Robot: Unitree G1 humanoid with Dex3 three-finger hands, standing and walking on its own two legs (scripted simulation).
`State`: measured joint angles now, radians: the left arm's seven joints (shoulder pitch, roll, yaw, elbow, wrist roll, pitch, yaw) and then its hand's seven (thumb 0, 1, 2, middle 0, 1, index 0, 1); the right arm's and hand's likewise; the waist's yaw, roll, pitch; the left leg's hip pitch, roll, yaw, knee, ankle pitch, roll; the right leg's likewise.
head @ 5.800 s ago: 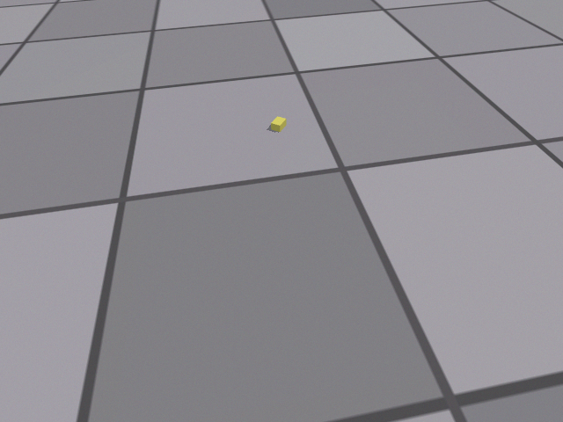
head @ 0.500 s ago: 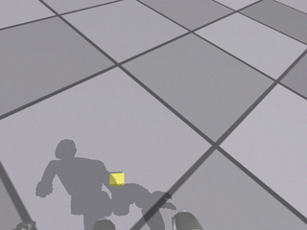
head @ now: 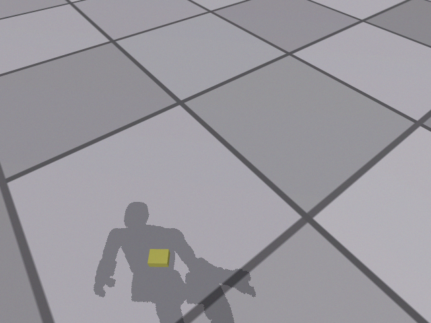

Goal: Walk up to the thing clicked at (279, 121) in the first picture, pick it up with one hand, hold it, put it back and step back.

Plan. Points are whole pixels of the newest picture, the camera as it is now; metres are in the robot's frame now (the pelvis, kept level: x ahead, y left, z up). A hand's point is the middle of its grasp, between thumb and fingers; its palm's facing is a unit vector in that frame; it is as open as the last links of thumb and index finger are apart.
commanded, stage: walk up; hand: left
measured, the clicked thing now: (159, 258) +0.50 +0.28 -0.73
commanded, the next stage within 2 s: none
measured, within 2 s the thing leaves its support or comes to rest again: neither
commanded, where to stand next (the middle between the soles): +0.11 +0.04 m, yaw +1 degrees
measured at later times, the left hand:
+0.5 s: hand out of the picture +0.08 +0.27 -0.12, palm faces +0.08 -0.93 -0.35, open 7.4 cm
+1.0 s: hand out of the picture +0.10 +0.29 -0.13, palm faces +0.08 -0.94 -0.33, open 7.4 cm
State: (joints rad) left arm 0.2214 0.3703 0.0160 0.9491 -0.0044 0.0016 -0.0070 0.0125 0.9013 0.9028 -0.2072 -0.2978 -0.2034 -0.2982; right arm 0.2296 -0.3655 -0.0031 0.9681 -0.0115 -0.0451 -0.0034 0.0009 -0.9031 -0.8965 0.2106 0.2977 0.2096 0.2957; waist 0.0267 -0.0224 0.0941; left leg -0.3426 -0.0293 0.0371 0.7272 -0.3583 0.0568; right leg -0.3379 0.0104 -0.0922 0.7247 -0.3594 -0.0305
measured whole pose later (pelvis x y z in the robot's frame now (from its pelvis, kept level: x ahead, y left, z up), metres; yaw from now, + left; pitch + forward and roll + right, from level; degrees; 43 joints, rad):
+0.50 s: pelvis +0.00 +0.00 +0.03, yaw +3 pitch -3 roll +0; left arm 0.07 0.37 0.02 1.12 0.01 -0.03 0.00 0.01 0.90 0.90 -0.21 -0.30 -0.20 -0.30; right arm 0.11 -0.37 0.00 1.14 -0.02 -0.01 0.02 0.00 -0.91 -0.90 0.21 0.30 0.21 0.30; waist 0.02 0.00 0.02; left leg -0.17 -0.05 -0.02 0.38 -0.16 0.04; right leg -0.14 0.01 -0.14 0.35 -0.17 -0.04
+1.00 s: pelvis +0.03 +0.03 +0.03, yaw +3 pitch -1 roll -1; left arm 0.06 0.35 0.02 1.16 0.00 -0.02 0.00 0.01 0.90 0.90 -0.20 -0.30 -0.20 -0.30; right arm 0.08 -0.33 -0.01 1.15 -0.01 -0.02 0.00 0.00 -0.91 -0.90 0.21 0.30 0.21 0.30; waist 0.02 -0.01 0.04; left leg -0.11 -0.09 -0.02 0.30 -0.16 0.08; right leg -0.09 -0.03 -0.13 0.29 -0.18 0.00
